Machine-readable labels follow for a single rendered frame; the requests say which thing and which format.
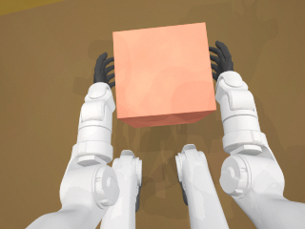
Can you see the robot foot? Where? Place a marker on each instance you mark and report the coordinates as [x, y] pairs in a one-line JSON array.
[[137, 203], [183, 192]]

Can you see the left robot upper arm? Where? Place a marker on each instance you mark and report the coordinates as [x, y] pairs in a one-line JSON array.
[[86, 194]]

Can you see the robot right foot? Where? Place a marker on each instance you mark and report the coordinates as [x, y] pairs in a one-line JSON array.
[[183, 192]]

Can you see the robot left hand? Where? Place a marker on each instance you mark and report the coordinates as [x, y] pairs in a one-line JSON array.
[[100, 70]]

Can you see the carton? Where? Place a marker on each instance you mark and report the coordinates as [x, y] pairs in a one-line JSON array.
[[163, 76]]

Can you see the right robot forearm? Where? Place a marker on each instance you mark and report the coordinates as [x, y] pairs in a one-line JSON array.
[[239, 117]]

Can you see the robot left foot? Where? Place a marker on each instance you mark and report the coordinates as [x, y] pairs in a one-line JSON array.
[[137, 203]]

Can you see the robot right hand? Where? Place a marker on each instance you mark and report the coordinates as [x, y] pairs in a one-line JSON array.
[[223, 60]]

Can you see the right robot upper arm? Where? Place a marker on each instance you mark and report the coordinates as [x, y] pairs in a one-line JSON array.
[[256, 184]]

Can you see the left robot forearm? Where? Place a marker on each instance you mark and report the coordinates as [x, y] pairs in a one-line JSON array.
[[93, 145]]

